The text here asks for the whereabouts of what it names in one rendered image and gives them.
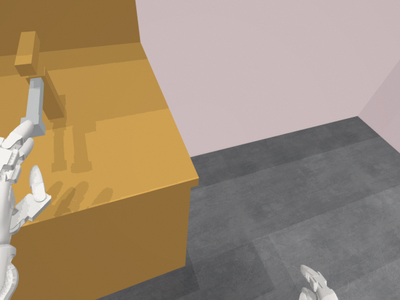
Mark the counter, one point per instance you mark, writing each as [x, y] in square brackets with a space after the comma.
[112, 157]

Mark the tap lever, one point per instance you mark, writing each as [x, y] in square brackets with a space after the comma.
[35, 107]

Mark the left robot forearm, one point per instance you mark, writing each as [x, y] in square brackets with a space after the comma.
[9, 276]

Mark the robot left hand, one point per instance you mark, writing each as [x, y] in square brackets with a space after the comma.
[13, 151]

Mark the robot right hand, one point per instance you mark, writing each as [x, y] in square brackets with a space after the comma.
[318, 284]

